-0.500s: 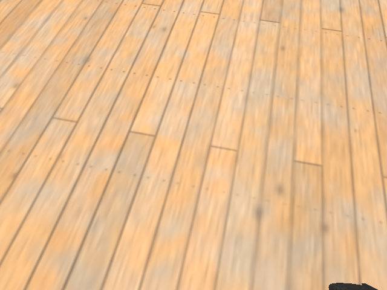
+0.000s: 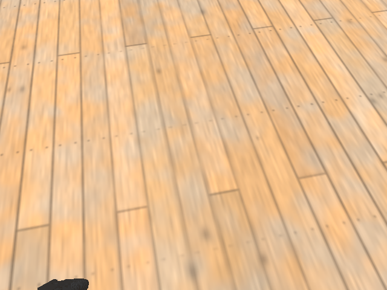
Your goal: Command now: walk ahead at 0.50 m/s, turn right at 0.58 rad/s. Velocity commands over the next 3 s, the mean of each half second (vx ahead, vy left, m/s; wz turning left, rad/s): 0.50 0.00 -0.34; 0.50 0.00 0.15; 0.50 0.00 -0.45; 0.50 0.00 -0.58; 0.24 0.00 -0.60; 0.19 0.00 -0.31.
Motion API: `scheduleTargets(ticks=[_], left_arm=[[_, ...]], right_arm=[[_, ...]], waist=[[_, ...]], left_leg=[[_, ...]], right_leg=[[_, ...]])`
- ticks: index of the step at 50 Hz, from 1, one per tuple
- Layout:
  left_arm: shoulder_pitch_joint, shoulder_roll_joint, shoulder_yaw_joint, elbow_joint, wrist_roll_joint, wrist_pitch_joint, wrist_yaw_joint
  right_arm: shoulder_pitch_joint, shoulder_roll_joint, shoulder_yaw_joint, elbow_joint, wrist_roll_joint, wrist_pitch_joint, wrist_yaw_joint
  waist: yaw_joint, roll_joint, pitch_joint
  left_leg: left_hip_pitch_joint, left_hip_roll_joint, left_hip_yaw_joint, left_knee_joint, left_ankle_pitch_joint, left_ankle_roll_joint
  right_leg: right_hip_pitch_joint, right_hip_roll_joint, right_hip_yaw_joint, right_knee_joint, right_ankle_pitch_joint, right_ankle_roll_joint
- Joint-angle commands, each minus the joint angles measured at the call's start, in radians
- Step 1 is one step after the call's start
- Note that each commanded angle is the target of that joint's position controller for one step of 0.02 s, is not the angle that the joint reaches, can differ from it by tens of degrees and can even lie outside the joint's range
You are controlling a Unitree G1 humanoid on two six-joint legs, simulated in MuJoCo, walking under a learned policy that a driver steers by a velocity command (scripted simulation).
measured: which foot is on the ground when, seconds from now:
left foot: up 0.00-0.50, down 0.52-1.00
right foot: down 0.00-0.54, up 0.56-1.00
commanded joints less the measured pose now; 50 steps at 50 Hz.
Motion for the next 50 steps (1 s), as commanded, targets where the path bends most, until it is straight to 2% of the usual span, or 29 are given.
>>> scheduleTargets(ticks=[1, 2, 3, 4, 5, 6, 9, 11, 14, 17, 21, 23, 24, 25, 26, 27, 28, 29, 30, 31, 32, 33, 35, 37, 41, 43, 46, 48, 50], left_arm=[[0.386, 0.316, 0.093, 0.002, 0.009, -0.014, 0.020], [0.369, 0.236, 0.071, 0.012, 0.018, -0.029, 0.014], [0.316, 0.196, 0.060, 0.009, 0.012, -0.038, 0.014], [0.227, 0.155, 0.046, -0.011, 0.009, -0.040, 0.015], [0.171, 0.126, 0.035, -0.029, 0.017, -0.040, 0.018], [0.154, 0.122, 0.032, -0.039, 0.023, -0.041, 0.022], [0.188, 0.157, 0.039, -0.029, 0.016, -0.048, 0.040], [0.225, 0.160, 0.039, -0.015, 0.014, -0.048, 0.053], [0.272, 0.148, 0.032, 0.008, 0.012, -0.044, 0.059], [0.321, 0.159, 0.031, 0.036, 0.011, -0.046, 0.057], [0.363, 0.169, 0.032, 0.069, 0.016, -0.037, 0.062], [0.349, 0.179, 0.034, 0.074, 0.018, -0.030, 0.066], [0.329, 0.189, 0.036, 0.071, 0.021, -0.027, 0.067], [0.306, 0.189, 0.033, 0.066, 0.023, -0.022, 0.069], [0.288, 0.174, 0.023, 0.050, 0.030, -0.022, 0.072], [0.380, 0.105, 0.002, 0.025, 0.037, -0.038, 0.068], [0.385, 0.091, -0.011, 0.031, 0.037, -0.060, 0.059], [0.303, 0.156, 0.001, 0.004, 0.011, -0.080, 0.047], [0.216, 0.162, -0.002, -0.018, 0.000, -0.092, 0.041], [0.175, 0.153, -0.001, -0.028, 0.015, -0.098, 0.042], [0.178, 0.156, 0.007, -0.029, 0.035, -0.094, 0.047], [0.194, 0.145, 0.008, -0.032, 0.042, -0.088, 0.050], [0.208, 0.121, 0.005, -0.037, 0.046, -0.072, 0.057], [0.148, 0.106, -0.001, -0.060, 0.046, -0.064, 0.066], [0.033, 0.065, -0.020, -0.069, 0.036, -0.070, 0.052], [-0.027, 0.068, -0.023, -0.084, 0.024, -0.075, 0.042], [-0.103, 0.083, -0.022, -0.119, 0.015, -0.080, 0.026], [-0.123, 0.085, -0.023, -0.139, 0.011, -0.082, 0.011], [-0.084, 0.099, -0.019, -0.140, 0.009, -0.082, 0.000]], right_arm=[[-0.021, -0.059, 0.018, -0.159, 0.002, -0.075, 0.015], [-0.147, -0.123, 0.002, -0.187, 0.043, -0.101, 0.023], [-0.165, -0.116, 0.007, -0.191, 0.039, -0.111, 0.022], [-0.155, -0.119, 0.003, -0.172, 0.012, -0.109, 0.013], [-0.134, -0.135, -0.008, -0.165, -0.004, -0.097, 0.010], [-0.122, -0.135, -0.012, -0.166, -0.008, -0.082, 0.013], [-0.152, -0.089, -0.004, -0.187, -0.024, -0.054, 0.011], [-0.218, -0.068, 0.005, -0.205, -0.025, -0.050, 0.013], [-0.311, -0.043, 0.018, -0.226, -0.017, -0.056, 0.026], [-0.390, -0.051, 0.021, -0.252, -0.004, -0.063, 0.040], [-0.435, -0.070, 0.023, -0.281, 0.002, -0.074, 0.063], [-0.393, -0.081, 0.020, -0.279, 0.006, -0.074, 0.072], [-0.334, -0.099, 0.011, -0.266, 0.007, -0.073, 0.072], [-0.215, -0.127, -0.005, -0.232, 0.004, -0.071, 0.069], [-0.058, -0.167, -0.020, -0.199, -0.003, -0.068, 0.065], [0.062, -0.257, -0.043, -0.192, -0.017, -0.063, 0.062], [0.091, -0.207, -0.031, -0.167, 0.010, -0.054, 0.068], [0.041, -0.160, -0.016, -0.180, 0.020, -0.047, 0.064], [-0.019, -0.139, -0.010, -0.204, 0.009, -0.039, 0.059], [-0.062, -0.126, -0.004, -0.214, -0.001, -0.036, 0.058], [-0.086, -0.107, 0.004, -0.227, -0.008, -0.038, 0.055], [-0.097, -0.111, 0.004, -0.234, -0.010, -0.036, 0.053], [-0.089, -0.125, -0.001, -0.237, -0.003, -0.038, 0.046], [-0.063, -0.153, -0.011, -0.232, 0.002, -0.038, 0.033], [0.000, -0.143, -0.003, -0.200, 0.008, -0.034, 0.022], [0.040, -0.148, 0.000, -0.182, 0.006, -0.034, 0.023], [0.081, -0.158, 0.000, -0.157, 0.001, -0.027, 0.024], [0.094, -0.169, -0.004, -0.142, -0.001, -0.017, 0.020], [0.074, -0.181, -0.007, -0.142, -0.002, -0.007, 0.015]], waist=[[0.137, -0.201, -0.439], [0.173, -0.096, -0.319], [0.138, -0.057, -0.226], [0.087, 0.007, -0.165], [0.048, -0.001, -0.140], [0.028, -0.007, -0.128], [0.020, 0.001, -0.094], [0.047, -0.018, -0.069], [0.093, -0.053, -0.048], [0.130, -0.067, -0.013], [0.145, -0.072, 0.012], [0.116, -0.086, -0.007], [0.082, -0.096, -0.052], [0.017, -0.085, -0.130], [-0.055, -0.050, -0.241], [-0.038, 0.162, -0.383], [-0.040, 0.288, -0.417], [-0.049, 0.198, -0.283], [-0.040, 0.097, -0.174], [-0.009, 0.021, -0.090], [0.022, 0.012, -0.077], [0.045, 0.041, -0.076], [0.060, 0.072, -0.080], [0.048, 0.073, -0.064], [-0.015, 0.092, -0.058], [-0.047, 0.093, -0.044], [-0.073, 0.081, -0.015], [-0.070, 0.081, -0.004], [-0.035, 0.095, -0.027]], left_leg=[[-0.767, -0.149, -0.305, 0.782, -0.147, 0.026], [-0.874, -0.097, -0.356, 0.789, -0.050, 0.055], [-0.865, -0.054, -0.352, 0.710, 0.042, 0.078], [-0.785, -0.013, -0.355, 0.624, 0.105, 0.076], [-0.699, 0.011, -0.361, 0.557, 0.141, 0.070], [-0.646, 0.017, -0.361, 0.518, 0.160, 0.062], [-0.630, 0.001, -0.329, 0.376, 0.245, 0.021], [-0.650, -0.011, -0.316, 0.235, 0.379, 0.006], [-0.593, -0.045, -0.299, 0.020, 0.582, 0.015], [-0.583, -0.064, -0.296, -0.075, 0.634, 0.034], [-0.697, -0.067, -0.283, -0.131, 0.508, 0.092], [-0.642, -0.089, -0.261, -0.145, 0.422, 0.128], [-0.545, -0.123, -0.233, -0.147, 0.393, 0.150], [-0.377, -0.161, -0.204, -0.169, 0.423, 0.180], [-0.122, -0.090, -0.297, -0.141, 0.488, 0.233], [0.259, 0.134, -0.713, -0.155, 0.431, 0.386], [0.387, 0.221, -1.033, -0.312, 0.283, 0.447], [0.308, 0.200, -0.971, -0.342, 0.142, 0.396], [0.161, 0.162, -0.847, -0.361, 0.166, 0.362], [0.016, 0.123, -0.763, -0.387, 0.253, 0.346], [-0.064, 0.091, -0.710, -0.407, 0.344, 0.333], [-0.116, 0.069, -0.687, -0.424, 0.407, 0.336], [-0.178, 0.046, -0.630, -0.441, 0.494, 0.348], [-0.218, 0.027, -0.582, -0.452, 0.537, 0.342], [-0.217, -0.013, -0.458, -0.451, 0.529, 0.273], [-0.176, 0.011, -0.459, -0.451, 0.493, 0.265], [-0.028, 0.070, -0.473, -0.420, 0.534, 0.260], [0.065, 0.105, -0.467, -0.384, 0.613, 0.252], [0.100, 0.110, -0.430, -0.319, 0.812, 0.231]], right_leg=[[0.944, -0.350, 0.933, -0.330, -0.181, -0.338], [0.893, -0.324, 0.816, -0.368, -0.119, -0.269], [0.762, -0.284, 0.674, -0.354, -0.045, -0.229], [0.603, -0.239, 0.561, -0.353, 0.052, -0.194], [0.486, -0.209, 0.489, -0.370, 0.139, -0.178], [0.419, -0.191, 0.462, -0.394, 0.170, -0.174], [0.332, -0.161, 0.372, -0.429, 0.284, -0.177], [0.326, -0.136, 0.317, -0.437, 0.302, -0.152], [0.316, -0.097, 0.256, -0.435, 0.226, -0.100], [0.356, -0.130, 0.286, -0.430, 0.143, -0.091], [0.560, -0.214, 0.307, -0.365, 0.249, -0.081], [0.607, -0.223, 0.279, -0.313, 0.419, -0.056], [0.612, -0.209, 0.250, -0.248, 0.606, -0.042], [0.595, -0.169, 0.201, -0.112, 0.774, -0.021], [0.468, -0.132, 0.162, 0.099, 0.716, 0.011], [0.096, 0.007, 0.097, 0.485, 0.319, 0.092], [-0.138, 0.093, 0.163, 0.666, -0.357, 0.118], [-0.256, 0.027, 0.219, 0.724, -0.332, 0.105], [-0.262, -0.015, 0.197, 0.685, -0.257, 0.095], [-0.240, -0.045, 0.178, 0.593, -0.204, 0.097], [-0.180, -0.075, 0.178, 0.515, -0.164, 0.102], [-0.135, -0.081, 0.171, 0.470, -0.150, 0.114], [-0.104, -0.082, 0.152, 0.392, -0.133, 0.143], [-0.113, -0.072, 0.137, 0.275, -0.042, 0.170], [-0.045, -0.058, 0.109, 0.007, 0.261, 0.169], [-0.043, -0.052, 0.099, -0.049, 0.322, 0.153], [-0.132, -0.049, 0.099, -0.098, 0.252, 0.115], [-0.180, -0.040, 0.094, -0.113, 0.158, 0.087], [-0.115, -0.009, 0.069, -0.128, 0.070, 0.054]])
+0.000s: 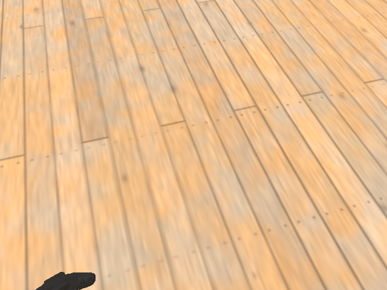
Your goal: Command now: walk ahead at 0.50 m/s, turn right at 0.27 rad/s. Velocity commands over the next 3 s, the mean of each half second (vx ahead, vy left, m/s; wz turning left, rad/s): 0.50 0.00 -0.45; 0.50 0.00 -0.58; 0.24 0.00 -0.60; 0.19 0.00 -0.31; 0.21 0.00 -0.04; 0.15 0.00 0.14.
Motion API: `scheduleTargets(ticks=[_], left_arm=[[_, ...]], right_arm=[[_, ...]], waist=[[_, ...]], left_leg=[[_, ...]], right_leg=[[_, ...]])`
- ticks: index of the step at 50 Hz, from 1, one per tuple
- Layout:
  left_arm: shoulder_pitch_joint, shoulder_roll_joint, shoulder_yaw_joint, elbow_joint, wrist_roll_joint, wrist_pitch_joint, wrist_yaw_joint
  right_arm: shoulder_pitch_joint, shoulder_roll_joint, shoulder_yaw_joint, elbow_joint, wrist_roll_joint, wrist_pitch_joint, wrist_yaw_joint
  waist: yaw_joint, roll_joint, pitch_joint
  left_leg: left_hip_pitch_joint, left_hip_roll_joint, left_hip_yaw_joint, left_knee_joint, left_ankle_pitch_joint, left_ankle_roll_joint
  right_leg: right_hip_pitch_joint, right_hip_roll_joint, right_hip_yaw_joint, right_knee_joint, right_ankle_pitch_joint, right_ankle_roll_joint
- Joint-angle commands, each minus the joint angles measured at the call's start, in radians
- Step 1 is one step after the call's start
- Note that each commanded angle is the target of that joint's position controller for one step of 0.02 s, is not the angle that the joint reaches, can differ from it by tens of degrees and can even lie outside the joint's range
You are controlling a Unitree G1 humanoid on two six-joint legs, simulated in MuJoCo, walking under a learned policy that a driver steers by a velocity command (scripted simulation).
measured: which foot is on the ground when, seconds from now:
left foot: down 0.00-0.08, up 0.10-0.50, down 0.52-1.00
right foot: up 0.00-0.04, down 0.06-0.54, up 0.56-1.00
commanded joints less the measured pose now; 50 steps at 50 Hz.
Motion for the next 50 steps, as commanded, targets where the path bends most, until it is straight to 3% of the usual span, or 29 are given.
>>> scheduleTargets(ticks=[1, 2, 3, 4, 5, 6, 7, 8, 9, 12, 14, 17, 20, 22, 24, 25, 26, 27, 28, 29, 30, 31, 32, 33, 35, 38, 44, 47, 50], left_arm=[[-0.038, 0.116, 0.035, -0.092, -0.004, -0.019, -0.013], [0.092, 0.148, 0.055, -0.057, -0.001, -0.017, -0.010], [0.255, 0.203, 0.074, -0.027, 0.006, -0.012, -0.002], [0.351, 0.310, 0.101, -0.020, 0.012, -0.008, 0.003], [0.383, 0.243, 0.086, 0.000, -0.009, 0.000, 0.004], [0.330, 0.195, 0.070, -0.012, -0.009, 0.008, 0.010], [0.270, 0.177, 0.065, -0.029, 0.000, 0.014, 0.012], [0.222, 0.163, 0.058, -0.039, 0.005, 0.020, 0.012], [0.190, 0.146, 0.051, -0.052, 0.011, 0.020, 0.013], [0.163, 0.163, 0.057, -0.057, 0.008, 0.020, 0.022], [0.183, 0.190, 0.066, -0.044, 0.003, 0.020, 0.033], [0.236, 0.197, 0.070, -0.018, -0.007, 0.030, 0.046], [0.296, 0.200, 0.071, 0.008, -0.016, 0.041, 0.051], [0.312, 0.192, 0.070, 0.015, -0.018, 0.049, 0.054], [0.299, 0.193, 0.072, 0.015, -0.014, 0.056, 0.056], [0.284, 0.178, 0.068, 0.010, -0.012, 0.060, 0.055], [0.274, 0.140, 0.055, -0.001, -0.006, 0.057, 0.052], [0.281, 0.080, 0.033, -0.024, 0.014, 0.052, 0.050], [0.418, 0.052, 0.021, -0.047, -0.019, 0.042, 0.049], [0.399, 0.157, 0.040, -0.017, -0.027, 0.044, 0.052], [0.289, 0.198, 0.054, -0.029, -0.020, 0.050, 0.051], [0.241, 0.183, 0.054, -0.038, -0.011, 0.054, 0.051], [0.211, 0.170, 0.057, -0.050, -0.004, 0.055, 0.047], [0.217, 0.150, 0.057, -0.054, -0.010, 0.059, 0.041], [0.213, 0.111, 0.050, -0.059, -0.016, 0.070, 0.036], [0.156, 0.089, 0.043, -0.084, -0.006, 0.075, 0.033], [-0.002, 0.067, 0.030, -0.116, -0.008, 0.058, -0.003], [-0.064, 0.078, 0.033, -0.149, -0.012, 0.059, -0.018], [-0.001, 0.128, 0.060, -0.154, -0.002, 0.068, -0.021]], right_arm=[[0.020, -0.179, -0.045, -0.032, -0.003, 0.008, -0.012], [-0.004, -0.177, -0.042, -0.042, -0.004, 0.014, -0.016], [-0.024, -0.159, -0.031, -0.068, -0.014, 0.010, -0.023], [0.061, -0.077, -0.003, -0.105, -0.028, -0.015, -0.016], [0.052, -0.088, 0.003, -0.098, -0.022, -0.041, -0.003], [-0.034, -0.145, -0.010, -0.126, 0.009, -0.062, 0.012], [-0.102, -0.141, -0.007, -0.144, 0.014, -0.071, 0.016], [-0.130, -0.136, -0.009, -0.150, -0.005, -0.073, 0.015], [-0.126, -0.139, -0.018, -0.152, -0.023, -0.066, 0.010], [-0.093, -0.107, -0.014, -0.158, -0.029, -0.041, 0.001], [-0.157, -0.087, -0.007, -0.177, -0.031, -0.035, -0.006], [-0.281, -0.056, 0.005, -0.204, -0.027, -0.041, -0.002], [-0.361, -0.069, 0.000, -0.227, -0.009, -0.051, 0.008], [-0.375, -0.093, -0.011, -0.235, -0.004, -0.057, 0.014], [-0.341, -0.114, -0.024, -0.231, -0.001, -0.064, 0.015], [-0.277, -0.126, -0.034, -0.216, -0.002, -0.068, 0.011], [-0.178, -0.156, -0.048, -0.203, -0.015, -0.072, 0.003], [-0.018, -0.218, -0.065, -0.193, -0.026, -0.071, -0.007], [0.041, -0.269, -0.080, -0.151, -0.027, -0.053, 0.001], [0.013, -0.170, -0.061, -0.173, -0.007, -0.047, 0.004], [-0.020, -0.120, -0.047, -0.178, -0.006, -0.041, 0.000], [-0.065, -0.109, -0.040, -0.180, -0.016, -0.037, 0.000], [-0.094, -0.092, -0.035, -0.171, -0.019, -0.034, 0.000], [-0.109, -0.083, -0.031, -0.166, -0.025, -0.036, -0.001], [-0.117, -0.081, -0.034, -0.149, -0.018, -0.045, 0.001], [-0.108, -0.119, -0.049, -0.118, -0.016, -0.050, 0.000], [-0.083, -0.163, -0.059, -0.072, -0.006, -0.031, -0.008], [-0.053, -0.192, -0.069, -0.048, 0.011, -0.017, -0.008], [-0.059, -0.234, -0.083, -0.044, 0.026, 0.002, -0.016]], waist=[[0.046, 0.119, -0.029], [0.119, 0.104, -0.110], [0.191, 0.064, -0.223], [0.169, -0.163, -0.338], [0.181, -0.219, -0.378], [0.189, -0.137, -0.232], [0.171, -0.040, -0.134], [0.137, 0.028, -0.058], [0.105, 0.027, -0.034], [0.062, -0.032, -0.030], [0.076, -0.031, -0.012], [0.125, -0.039, -0.006], [0.156, -0.051, -0.010], [0.150, -0.062, -0.013], [0.123, -0.093, -0.017], [0.085, -0.097, -0.037], [0.035, -0.081, -0.118], [-0.023, 0.047, -0.260], [0.044, 0.395, -0.352], [0.022, 0.254, -0.259], [-0.004, 0.153, -0.137], [0.015, 0.085, -0.070], [0.033, 0.087, -0.019], [0.055, 0.120, -0.002], [0.067, 0.144, 0.011], [0.066, 0.112, 0.023], [0.015, 0.088, 0.049], [0.008, 0.094, 0.072], [0.072, 0.127, 0.010]], left_leg=[[0.084, 0.302, -0.064, 0.111, 0.869, 0.095], [0.049, 0.264, -0.014, 0.259, 1.009, 0.071], [-0.120, 0.232, 0.021, 0.489, 0.890, 0.036], [-0.530, 0.063, 0.083, 0.886, 0.361, -0.047], [-0.733, 0.016, -0.024, 1.013, -0.189, -0.058], [-0.827, 0.081, -0.064, 1.048, -0.140, -0.048], [-0.820, 0.120, -0.044, 0.996, -0.065, -0.043], [-0.787, 0.147, -0.029, 0.904, -0.020, -0.051], [-0.727, 0.170, -0.026, 0.840, 0.012, -0.061], [-0.648, 0.172, 0.003, 0.734, 0.054, -0.108], [-0.638, 0.160, 0.016, 0.611, 0.165, -0.130], [-0.553, 0.116, 0.019, 0.384, 0.376, -0.134], [-0.503, 0.081, 0.003, 0.274, 0.429, -0.127], [-0.490, 0.075, -0.020, 0.215, 0.376, -0.111], [-0.435, 0.073, -0.022, 0.184, 0.290, -0.082], [-0.341, 0.075, -0.006, 0.140, 0.291, -0.058], [-0.158, 0.135, -0.040, 0.143, 0.290, -0.015], [0.107, 0.321, -0.215, 0.164, 0.274, 0.050], [0.358, 0.514, -0.666, 0.078, 0.048, 0.200], [0.295, 0.505, -0.687, 0.038, -0.135, 0.174], [0.176, 0.460, -0.523, 0.026, -0.105, 0.132], [0.059, 0.416, -0.405, 0.004, 0.019, 0.114], [-0.022, 0.380, -0.323, -0.022, 0.113, 0.113], [-0.083, 0.354, -0.249, -0.049, 0.167, 0.104], [-0.131, 0.336, -0.154, -0.094, 0.235, 0.116], [-0.121, 0.355, -0.062, -0.125, 0.353, 0.139], [-0.073, 0.330, 0.134, -0.124, 0.427, 0.091], [0.002, 0.362, 0.172, -0.099, 0.471, 0.070], [0.058, 0.365, 0.231, 0.088, 0.886, 0.039]], right_leg=[[0.048, 0.046, -0.040, -0.019, -0.111, -0.058], [0.237, 0.077, -0.060, -0.052, -0.061, -0.089], [0.518, -0.025, 0.079, -0.024, 0.011, -0.152], [0.894, -0.254, 0.521, -0.047, -0.033, -0.321], [0.988, -0.317, 0.767, -0.172, -0.147, -0.366], [0.888, -0.282, 0.655, -0.197, -0.241, -0.312], [0.743, -0.239, 0.541, -0.217, -0.213, -0.277], [0.604, -0.202, 0.470, -0.244, -0.130, -0.256], [0.511, -0.169, 0.417, -0.271, -0.043, -0.245], [0.368, -0.128, 0.344, -0.307, 0.082, -0.262], [0.314, -0.099, 0.293, -0.315, 0.104, -0.249], [0.272, -0.048, 0.250, -0.290, 0.043, -0.196], [0.316, -0.064, 0.308, -0.249, -0.026, -0.176], [0.388, -0.086, 0.374, -0.196, -0.065, -0.162], [0.429, -0.101, 0.427, -0.137, -0.051, -0.144], [0.421, -0.080, 0.425, -0.086, -0.029, -0.125], [0.374, -0.033, 0.384, 0.048, -0.010, -0.094], [0.233, 0.040, 0.282, 0.335, -0.200, -0.053], [-0.108, 0.136, 0.173, 0.615, -0.609, -0.003], [-0.213, 0.048, 0.193, 0.735, -0.565, 0.014], [-0.236, 0.020, 0.167, 0.761, -0.469, 0.024], [-0.203, -0.011, 0.139, 0.745, -0.399, 0.033], [-0.188, -0.036, 0.134, 0.702, -0.356, 0.037], [-0.146, -0.060, 0.125, 0.680, -0.331, 0.037], [-0.127, -0.075, 0.096, 0.643, -0.308, 0.044], [-0.170, -0.090, 0.092, 0.543, -0.226, 0.059], [-0.100, -0.070, 0.013, 0.229, 0.024, 0.036], [-0.085, -0.055, -0.020, 0.146, -0.033, 0.003], [0.069, 0.028, -0.096, 0.107, -0.184, -0.058]])
Over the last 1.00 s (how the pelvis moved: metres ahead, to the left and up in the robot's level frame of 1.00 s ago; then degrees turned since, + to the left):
0.57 -0.02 0.02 -3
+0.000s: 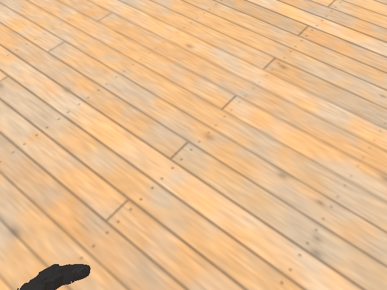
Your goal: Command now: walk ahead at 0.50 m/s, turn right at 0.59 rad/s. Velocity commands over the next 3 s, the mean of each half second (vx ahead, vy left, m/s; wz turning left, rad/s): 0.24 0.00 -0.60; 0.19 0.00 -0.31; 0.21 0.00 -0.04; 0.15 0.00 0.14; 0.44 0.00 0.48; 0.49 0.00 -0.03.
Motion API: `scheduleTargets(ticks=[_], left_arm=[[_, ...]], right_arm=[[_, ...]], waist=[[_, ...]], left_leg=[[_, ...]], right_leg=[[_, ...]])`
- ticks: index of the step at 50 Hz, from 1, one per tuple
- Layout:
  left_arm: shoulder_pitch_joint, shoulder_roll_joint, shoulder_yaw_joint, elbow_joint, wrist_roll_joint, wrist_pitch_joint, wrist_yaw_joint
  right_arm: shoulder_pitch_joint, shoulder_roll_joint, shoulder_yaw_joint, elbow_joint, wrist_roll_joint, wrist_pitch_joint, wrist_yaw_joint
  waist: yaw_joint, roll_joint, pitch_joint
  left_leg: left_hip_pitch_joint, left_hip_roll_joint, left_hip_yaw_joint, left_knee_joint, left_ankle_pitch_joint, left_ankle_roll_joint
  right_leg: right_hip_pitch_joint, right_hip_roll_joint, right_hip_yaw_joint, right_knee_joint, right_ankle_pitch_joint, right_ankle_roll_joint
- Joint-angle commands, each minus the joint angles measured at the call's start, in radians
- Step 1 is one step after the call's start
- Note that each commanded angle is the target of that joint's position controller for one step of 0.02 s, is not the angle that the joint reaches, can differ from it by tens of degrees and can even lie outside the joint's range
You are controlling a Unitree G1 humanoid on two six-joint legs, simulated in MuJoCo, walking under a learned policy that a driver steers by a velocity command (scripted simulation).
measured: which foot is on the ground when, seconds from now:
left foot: down 0.00-0.04, up 0.06-0.50, down 0.52-0.90, up 0.92-1.00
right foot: up 0.00-0.02, down 0.04-0.52, up 0.54-0.88, down 0.90-1.00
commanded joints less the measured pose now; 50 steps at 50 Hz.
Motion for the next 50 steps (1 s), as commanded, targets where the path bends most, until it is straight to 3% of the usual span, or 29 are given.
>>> scheduleTargets(ticks=[1, 2, 3, 4, 5, 6, 7, 8, 11, 16, 21, 24, 25, 26, 27, 28, 29, 30, 31, 33, 36, 40, 43, 44, 45, 46, 47, 48, 50], left_arm=[[0.133, 0.144, 0.065, -0.047, 0.004, -0.005, 0.001], [0.313, 0.208, 0.100, 0.002, 0.000, 0.002, 0.016], [0.345, 0.338, 0.123, 0.003, -0.002, 0.004, 0.036], [0.341, 0.325, 0.108, -0.043, 0.006, -0.013, 0.030], [0.303, 0.252, 0.084, -0.042, 0.018, -0.026, 0.021], [0.256, 0.220, 0.074, -0.036, 0.014, -0.034, 0.022], [0.194, 0.188, 0.065, -0.040, 0.005, -0.032, 0.025], [0.147, 0.171, 0.059, -0.050, 0.009, -0.028, 0.029], [0.106, 0.186, 0.062, -0.045, 0.027, -0.025, 0.043], [0.135, 0.192, 0.063, -0.007, 0.006, 0.007, 0.079], [0.161, 0.195, 0.064, 0.008, 0.006, 0.037, 0.092], [0.133, 0.183, 0.059, -0.002, 0.003, 0.043, 0.092], [0.105, 0.174, 0.054, -0.010, -0.001, 0.044, 0.094], [0.114, 0.138, 0.044, -0.022, 0.007, 0.042, 0.093], [0.202, 0.078, 0.027, -0.024, 0.027, 0.038, 0.093], [0.259, 0.130, 0.038, -0.028, 0.012, 0.038, 0.094], [0.283, 0.210, 0.061, 0.005, 0.015, 0.041, 0.094], [0.235, 0.227, 0.071, 0.020, 0.008, 0.053, 0.097], [0.216, 0.206, 0.070, 0.030, 0.004, 0.069, 0.102], [0.188, 0.156, 0.057, 0.020, 0.004, 0.082, 0.101], [0.172, 0.084, 0.028, 0.016, 0.007, 0.070, 0.087], [0.138, 0.102, 0.021, 0.018, 0.014, 0.036, 0.065], [0.219, 0.096, 0.022, 0.070, 0.015, 0.017, 0.055], [0.267, 0.103, 0.023, 0.083, 0.015, 0.011, 0.057], [0.369, 0.149, 0.033, 0.101, 0.020, 0.006, 0.066], [0.384, 0.277, 0.067, 0.109, 0.025, 0.006, 0.059], [0.348, 0.235, 0.058, 0.099, 0.039, -0.015, 0.061], [0.312, 0.179, 0.041, 0.098, 0.035, -0.033, 0.064], [0.285, 0.138, 0.027, 0.099, 0.013, -0.048, 0.064]], right_arm=[[-0.061, -0.209, -0.051, -0.062, 0.017, 0.008, -0.013], [-0.046, -0.177, -0.038, -0.070, 0.007, 0.008, -0.019], [0.032, -0.050, 0.005, -0.124, -0.047, -0.006, -0.010], [0.000, -0.064, 0.018, -0.150, -0.034, -0.039, 0.001], [-0.116, -0.144, -0.003, -0.170, 0.007, -0.054, 0.008], [-0.144, -0.133, 0.003, -0.180, 0.008, -0.060, 0.005], [-0.134, -0.131, 0.000, -0.160, -0.015, -0.054, -0.006], [-0.122, -0.143, -0.007, -0.155, -0.030, -0.041, -0.012], [-0.088, -0.108, -0.002, -0.141, -0.037, -0.002, -0.019], [-0.198, -0.065, 0.015, -0.170, -0.039, 0.016, -0.019], [-0.309, -0.075, 0.013, -0.203, -0.026, 0.016, -0.002], [-0.280, -0.095, -0.001, -0.203, -0.026, 0.004, 0.003], [-0.247, -0.095, -0.005, -0.196, -0.027, -0.003, 0.002], [-0.216, -0.129, -0.014, -0.197, -0.040, -0.008, -0.004], [-0.208, -0.192, -0.023, -0.211, -0.057, -0.002, -0.014], [-0.149, -0.183, -0.027, -0.183, -0.070, 0.013, -0.011], [-0.164, -0.134, -0.015, -0.199, -0.048, 0.016, -0.007], [-0.182, -0.091, -0.004, -0.204, -0.043, 0.021, -0.008], [-0.213, -0.076, 0.003, -0.210, -0.039, 0.028, -0.007], [-0.252, -0.083, 0.006, -0.206, -0.036, 0.041, -0.011], [-0.223, -0.083, 0.004, -0.184, -0.032, 0.049, -0.011], [-0.185, -0.149, -0.014, -0.165, -0.009, 0.048, -0.005], [-0.173, -0.139, -0.008, -0.147, 0.010, 0.050, 0.000], [-0.184, -0.094, 0.007, -0.150, 0.003, 0.043, 0.004], [-0.230, -0.007, 0.034, -0.176, -0.016, 0.030, 0.014], [-0.278, -0.016, 0.032, -0.231, -0.005, 0.007, 0.017], [-0.318, -0.099, 0.006, -0.233, 0.010, -0.008, 0.010], [-0.278, -0.120, -0.006, -0.217, 0.017, -0.015, 0.014], [-0.244, -0.107, -0.007, -0.189, -0.006, -0.021, 0.022]], waist=[[0.162, 0.114, -0.098], [0.244, 0.072, -0.189], [0.169, -0.212, -0.271], [0.182, -0.206, -0.462], [0.213, -0.082, -0.362], [0.177, -0.050, -0.244], [0.133, 0.015, -0.173], [0.098, 0.000, -0.142], [0.051, -0.020, -0.142], [0.082, -0.056, -0.163], [0.123, -0.085, -0.149], [0.099, -0.122, -0.134], [0.069, -0.126, -0.129], [0.067, -0.081, -0.162], [0.123, 0.142, -0.220], [0.130, 0.332, -0.248], [0.119, 0.226, -0.221], [0.106, 0.155, -0.185], [0.110, 0.120, -0.154], [0.119, 0.142, -0.111], [0.095, 0.212, -0.131], [0.070, 0.228, -0.120], [0.123, 0.179, -0.076], [0.150, 0.149, -0.086], [0.186, -0.015, -0.111], [0.193, -0.225, -0.028], [0.203, -0.151, 0.058], [0.166, -0.144, 0.077], [0.149, -0.121, 0.062]], left_leg=[[-0.044, 0.223, -0.025, 0.268, 1.023, 0.131], [-0.209, 0.184, -0.010, 0.517, 0.915, 0.094], [-0.642, 0.044, -0.025, 0.906, 0.077, 0.023], [-0.808, -0.075, -0.257, 1.109, -0.264, 0.006], [-0.876, -0.015, -0.319, 1.131, -0.183, 0.020], [-0.868, 0.017, -0.302, 1.063, -0.105, 0.029], [-0.821, 0.057, -0.297, 0.989, -0.052, 0.020], [-0.748, 0.076, -0.297, 0.937, -0.021, 0.012], [-0.637, 0.054, -0.277, 0.856, 0.037, -0.021], [-0.632, -0.005, -0.284, 0.604, 0.222, -0.052], [-0.597, -0.055, -0.318, 0.398, 0.239, -0.040], [-0.515, -0.071, -0.328, 0.255, 0.211, -0.008], [-0.437, -0.062, -0.317, 0.144, 0.313, 0.013], [-0.298, 0.040, -0.376, 0.103, 0.492, 0.056], [-0.106, 0.264, -0.565, 0.137, 0.880, 0.161], [-0.037, 0.422, -0.829, 0.098, 0.906, 0.336], [-0.070, 0.397, -0.804, 0.095, 0.802, 0.346], [-0.107, 0.326, -0.674, 0.112, 0.721, 0.302], [-0.159, 0.266, -0.583, 0.101, 0.647, 0.270], [-0.262, 0.205, -0.483, 0.060, 0.560, 0.256], [-0.282, 0.148, -0.423, -0.026, 0.138, 0.243], [-0.321, 0.192, -0.459, -0.066, -0.021, 0.260], [-0.448, 0.169, -0.429, -0.032, -0.132, 0.218], [-0.537, 0.138, -0.396, 0.037, -0.139, 0.172], [-0.683, 0.050, -0.290, 0.300, -0.122, 0.098], [-0.894, -0.056, -0.176, 0.480, -0.135, 0.060], [-0.949, 0.010, -0.261, 0.622, -0.112, 0.062], [-0.986, 0.032, -0.286, 0.666, -0.032, 0.070], [-0.998, 0.056, -0.282, 0.659, 0.092, 0.061]], right_leg=[[0.280, 0.110, -0.094, -0.072, -0.059, -0.075], [0.569, 0.119, -0.043, -0.100, -0.017, -0.116], [0.930, -0.161, 0.424, -0.111, 0.066, -0.261], [1.031, -0.303, 0.852, -0.284, 0.019, -0.393], [0.953, -0.270, 0.696, -0.300, 0.142, -0.327], [0.808, -0.225, 0.543, -0.284, 0.282, -0.291], [0.666, -0.176, 0.429, -0.277, 0.380, -0.250], [0.547, -0.148, 0.366, -0.291, 0.449, -0.234], [0.377, -0.104, 0.288, -0.318, 0.603, -0.235], [0.367, -0.045, 0.259, -0.277, 0.526, -0.184], [0.418, -0.056, 0.377, -0.215, 0.356, -0.155], [0.447, -0.043, 0.471, -0.154, 0.271, -0.127], [0.433, -0.013, 0.474, -0.115, 0.223, -0.099], [0.375, 0.036, 0.444, -0.028, 0.094, -0.058], [0.221, 0.155, 0.303, 0.191, -0.359, 0.005], [0.045, 0.215, 0.209, 0.373, -0.652, 0.059], [0.020, 0.155, 0.222, 0.524, -0.593, 0.098], [0.006, 0.138, 0.206, 0.587, -0.520, 0.120], [0.012, 0.128, 0.192, 0.603, -0.477, 0.136], [0.068, 0.114, 0.156, 0.557, -0.405, 0.149], [0.149, 0.090, 0.060, 0.311, -0.354, 0.138], [0.309, 0.079, 0.010, 0.015, -0.314, 0.081], [0.510, 0.097, -0.027, -0.232, -0.161, 0.009], [0.620, 0.057, 0.032, -0.253, -0.191, -0.020], [0.739, -0.124, 0.278, -0.350, -0.334, -0.078], [0.694, -0.298, 0.581, -0.474, -0.551, -0.209], [0.627, -0.312, 0.633, -0.518, -0.591, -0.245], [0.644, -0.276, 0.568, -0.514, -0.547, -0.218], [0.685, -0.218, 0.435, -0.515, -0.363, -0.172]])
Over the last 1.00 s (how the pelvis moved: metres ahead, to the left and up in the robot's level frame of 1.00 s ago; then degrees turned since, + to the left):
0.52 -0.12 -0.01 -34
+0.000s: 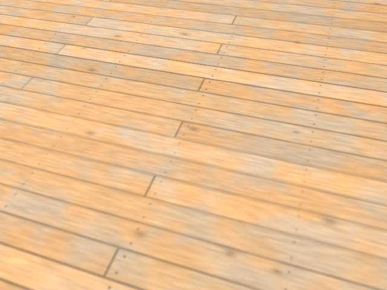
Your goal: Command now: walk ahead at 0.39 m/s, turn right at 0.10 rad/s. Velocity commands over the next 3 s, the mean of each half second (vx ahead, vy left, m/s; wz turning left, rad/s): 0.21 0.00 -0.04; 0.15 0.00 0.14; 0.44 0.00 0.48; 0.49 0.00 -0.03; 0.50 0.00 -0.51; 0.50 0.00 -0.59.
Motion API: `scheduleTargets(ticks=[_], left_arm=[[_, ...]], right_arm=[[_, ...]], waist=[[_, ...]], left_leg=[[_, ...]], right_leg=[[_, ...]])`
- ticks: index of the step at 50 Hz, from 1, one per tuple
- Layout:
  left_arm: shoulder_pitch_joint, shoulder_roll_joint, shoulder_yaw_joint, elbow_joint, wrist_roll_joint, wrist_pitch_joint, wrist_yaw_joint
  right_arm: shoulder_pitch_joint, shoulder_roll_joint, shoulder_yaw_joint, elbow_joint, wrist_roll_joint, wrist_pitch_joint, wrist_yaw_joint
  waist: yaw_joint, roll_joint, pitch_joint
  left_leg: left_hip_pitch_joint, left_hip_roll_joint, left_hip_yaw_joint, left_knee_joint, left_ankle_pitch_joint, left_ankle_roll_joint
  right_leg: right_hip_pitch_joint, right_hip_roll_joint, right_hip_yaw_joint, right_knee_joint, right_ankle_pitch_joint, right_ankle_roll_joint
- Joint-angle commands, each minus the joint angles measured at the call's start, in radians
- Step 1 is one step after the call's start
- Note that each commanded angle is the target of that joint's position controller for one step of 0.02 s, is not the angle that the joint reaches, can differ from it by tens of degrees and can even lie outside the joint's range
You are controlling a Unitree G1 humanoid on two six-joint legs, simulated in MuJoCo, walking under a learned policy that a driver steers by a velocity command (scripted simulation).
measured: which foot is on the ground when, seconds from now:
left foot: up 0.00-0.26, down 0.28-0.80, up 0.82-1.00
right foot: down 0.00-0.28, up 0.30-0.56, down 0.58-1.00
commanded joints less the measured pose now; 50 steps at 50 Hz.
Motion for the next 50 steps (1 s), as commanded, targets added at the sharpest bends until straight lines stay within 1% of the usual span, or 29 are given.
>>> scheduleTargets(ticks=[1, 5, 7, 10, 12, 13, 14, 15, 16, 17, 18, 19, 21, 23, 26, 28, 30, 31, 32, 33, 35, 36, 38, 40, 41, 42, 44, 47, 50], left_arm=[[0.019, 0.152, 0.037, -0.042, -0.009, -0.034, 0.008], [0.024, 0.155, 0.038, -0.026, 0.000, -0.026, 0.012], [0.060, 0.175, 0.042, -0.003, -0.001, -0.016, 0.014], [0.073, 0.200, 0.050, 0.020, -0.013, -0.011, 0.014], [0.035, 0.207, 0.053, 0.022, -0.019, -0.010, 0.018], [0.025, 0.199, 0.051, 0.021, -0.020, -0.011, 0.020], [0.050, 0.173, 0.043, 0.021, -0.009, -0.015, 0.021], [0.146, 0.104, 0.018, 0.006, 0.023, -0.024, 0.018], [0.259, 0.068, 0.005, 0.051, 0.007, -0.022, 0.014], [0.199, 0.176, 0.034, 0.062, -0.019, -0.009, 0.013], [0.107, 0.181, 0.038, 0.042, -0.030, 0.006, 0.018], [0.055, 0.159, 0.035, 0.036, -0.021, 0.022, 0.028], [0.062, 0.117, 0.032, 0.042, -0.006, 0.054, 0.044], [0.079, 0.080, 0.022, 0.053, 0.004, 0.058, 0.052], [0.051, 0.083, 0.021, 0.060, 0.007, 0.055, 0.046], [0.035, 0.081, 0.023, 0.066, 0.018, 0.055, 0.037], [-0.021, 0.119, 0.025, 0.029, 0.032, 0.053, 0.041], [-0.068, 0.193, 0.044, 0.034, 0.016, 0.053, 0.047], [-0.089, 0.147, 0.037, 0.039, 0.015, 0.046, 0.044], [-0.098, 0.107, 0.026, 0.044, 0.023, 0.037, 0.042], [-0.112, 0.086, 0.019, 0.051, 0.019, 0.017, 0.036], [-0.103, 0.086, 0.019, 0.059, 0.014, 0.009, 0.035], [-0.054, 0.124, 0.034, 0.074, 0.004, 0.007, 0.040], [-0.021, 0.148, 0.044, 0.069, 0.000, 0.005, 0.047], [0.017, 0.173, 0.055, 0.075, -0.006, -0.001, 0.050], [0.033, 0.203, 0.067, 0.081, -0.014, -0.009, 0.054], [0.048, 0.189, 0.069, 0.083, -0.007, -0.030, 0.059], [-0.060, 0.186, 0.073, 0.063, -0.019, -0.032, 0.048], [-0.151, 0.198, 0.080, 0.048, -0.022, -0.019, 0.027]], right_arm=[[-0.144, -0.098, -0.029, -0.105, -0.015, -0.045, 0.010], [-0.202, -0.026, -0.004, -0.115, -0.015, -0.046, 0.029], [-0.248, -0.010, 0.005, -0.132, -0.017, -0.046, 0.037], [-0.247, -0.040, -0.004, -0.140, -0.012, -0.042, 0.046], [-0.175, -0.075, -0.018, -0.119, -0.023, -0.043, 0.040], [-0.094, -0.097, -0.029, -0.091, -0.034, -0.044, 0.032], [-0.015, -0.144, -0.041, -0.074, -0.042, -0.048, 0.021], [0.076, -0.215, -0.048, -0.072, -0.068, -0.044, 0.012], [0.099, -0.166, -0.032, -0.055, -0.059, -0.029, 0.016], [0.057, -0.130, -0.024, -0.055, -0.030, -0.015, 0.020], [-0.027, -0.104, -0.015, -0.058, -0.020, -0.010, 0.018], [-0.090, -0.068, -0.002, -0.059, -0.023, -0.006, 0.016], [-0.178, -0.054, 0.003, -0.056, -0.044, -0.003, 0.017], [-0.201, -0.052, 0.001, -0.043, -0.054, -0.004, 0.012], [-0.200, -0.064, -0.001, -0.022, -0.041, 0.007, -0.001], [-0.209, -0.048, 0.008, -0.010, -0.033, 0.018, -0.005], [-0.165, -0.007, 0.026, 0.020, -0.044, 0.021, -0.002], [-0.114, -0.018, 0.019, 0.021, -0.042, 0.022, -0.001], [-0.130, -0.029, 0.018, 0.032, -0.045, 0.025, -0.008], [-0.130, -0.034, 0.016, 0.037, -0.041, 0.027, -0.013], [-0.106, -0.030, 0.016, 0.061, -0.041, 0.033, -0.022], [-0.097, -0.026, 0.017, 0.072, -0.043, 0.032, -0.023], [-0.097, -0.034, 0.013, 0.087, -0.025, 0.032, -0.024], [-0.139, -0.030, 0.010, 0.069, -0.008, 0.025, -0.021], [-0.166, -0.021, 0.008, 0.052, 0.000, 0.014, -0.015], [-0.196, -0.017, 0.007, 0.031, 0.004, 0.002, -0.008], [-0.235, -0.029, 0.000, 0.004, 0.012, -0.015, 0.008], [-0.192, -0.026, 0.001, 0.017, 0.015, -0.016, 0.027], [-0.008, -0.034, -0.017, 0.095, 0.001, 0.003, 0.036]], waist=[[0.036, -0.171, 0.125], [0.045, -0.161, 0.116], [0.063, -0.164, 0.111], [0.046, -0.176, 0.091], [-0.008, -0.172, 0.049], [-0.050, -0.155, -0.002], [-0.080, -0.103, -0.077], [-0.065, 0.088, -0.258], [-0.047, 0.238, -0.426], [-0.064, 0.134, -0.348], [-0.049, 0.086, -0.196], [-0.032, 0.036, -0.110], [0.024, 0.068, -0.032], [0.037, 0.101, -0.039], [0.027, 0.084, -0.072], [0.039, 0.064, -0.043], [0.019, 0.002, 0.040], [-0.050, -0.132, 0.079], [-0.031, -0.159, 0.091], [-0.034, -0.167, 0.098], [-0.037, -0.159, 0.081], [-0.035, -0.139, 0.062], [-0.004, -0.117, 0.030], [0.030, -0.154, 0.078], [0.048, -0.199, 0.100], [0.058, -0.235, 0.133], [0.077, -0.205, 0.157], [0.038, -0.155, 0.105], [-0.063, -0.142, 0.047]], left_leg=[[-0.416, 0.072, -0.049, 0.062, 0.121, -0.009], [-0.220, 0.035, 0.018, -0.130, 0.293, -0.046], [-0.106, 0.003, 0.041, -0.229, 0.340, -0.046], [-0.021, -0.013, 0.019, -0.296, 0.355, -0.014], [0.076, -0.030, 0.016, -0.352, 0.362, 0.022], [0.197, -0.049, 0.034, -0.395, 0.417, 0.046], [0.370, 0.014, -0.007, -0.395, 0.671, 0.080], [0.733, 0.259, -0.264, -0.306, 1.017, 0.206], [0.806, 0.415, -0.513, -0.375, 1.038, 0.347], [0.677, 0.360, -0.475, -0.446, 0.784, 0.316], [0.554, 0.314, -0.380, -0.484, 0.613, 0.273], [0.426, 0.268, -0.316, -0.522, 0.515, 0.242], [0.192, 0.200, -0.210, -0.594, 0.397, 0.201], [0.126, 0.175, -0.155, -0.609, 0.402, 0.210], [0.121, 0.176, -0.151, -0.609, 0.217, 0.205], [0.052, 0.145, -0.143, -0.609, -0.039, 0.155], [0.009, 0.081, -0.119, -0.567, -0.206, 0.054], [0.075, 0.014, -0.053, -0.535, -0.133, 0.017], [0.171, -0.001, -0.023, -0.483, -0.049, -0.003], [0.207, -0.002, -0.019, -0.458, 0.001, -0.001], [0.224, 0.004, -0.021, -0.440, 0.076, 0.011], [0.225, 0.006, -0.021, -0.438, 0.115, 0.015], [0.161, -0.031, 0.004, -0.388, -0.032, 0.032], [0.013, -0.058, 0.019, -0.288, -0.160, 0.048], [-0.069, -0.067, 0.048, -0.187, -0.130, 0.050], [-0.146, -0.037, 0.042, -0.097, -0.104, 0.059], [-0.290, 0.037, -0.040, 0.036, -0.203, 0.079], [-0.160, 0.070, 0.000, -0.088, -0.086, 0.076], [0.274, -0.057, 0.154, -0.228, 0.146, 0.052]], right_leg=[[0.218, -0.272, 0.327, -0.280, -0.062, -0.164], [0.097, -0.186, 0.116, -0.256, 0.301, -0.134], [0.047, -0.174, 0.069, -0.211, 0.446, -0.119], [0.061, -0.211, 0.093, -0.147, 0.524, -0.104], [0.091, -0.211, 0.099, -0.057, 0.625, -0.075], [0.087, -0.177, 0.083, 0.038, 0.710, -0.053], [0.023, -0.122, 0.048, 0.184, 0.640, -0.011], [-0.230, -0.036, 0.024, 0.491, 0.216, 0.055], [-0.304, 0.043, 0.093, 0.723, -0.401, 0.099], [-0.328, 0.005, 0.128, 0.806, -0.388, 0.107], [-0.395, -0.034, 0.081, 0.811, -0.342, 0.108], [-0.391, -0.065, 0.061, 0.756, -0.289, 0.112], [-0.244, -0.095, 0.048, 0.591, -0.200, 0.118], [-0.141, -0.083, 0.020, 0.448, -0.168, 0.121], [-0.037, -0.076, 0.005, 0.259, 0.018, 0.102], [0.057, -0.058, -0.015, 0.145, 0.139, 0.079], [0.040, -0.131, 0.080, 0.011, 0.137, 0.036], [-0.095, -0.137, 0.095, -0.001, -0.042, 0.004], [-0.194, -0.111, 0.085, -0.040, -0.187, 0.002], [-0.221, -0.104, 0.083, -0.059, -0.191, 0.019], [-0.186, -0.095, 0.069, -0.040, -0.060, 0.042], [-0.151, -0.093, 0.063, -0.017, 0.012, 0.045], [-0.079, -0.080, 0.042, 0.006, -0.129, 0.022], [-0.043, -0.149, 0.126, -0.048, -0.330, -0.040], [0.003, -0.240, 0.235, -0.113, -0.399, -0.092], [0.032, -0.341, 0.349, -0.163, -0.409, -0.149], [0.112, -0.433, 0.423, -0.192, -0.251, -0.195], [0.111, -0.360, 0.209, -0.197, -0.031, -0.121], [-0.126, -0.226, -0.042, -0.075, 0.041, -0.050]])
Over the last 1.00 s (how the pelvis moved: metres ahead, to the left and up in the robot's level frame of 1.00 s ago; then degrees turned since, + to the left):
0.28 -0.06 0.02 -27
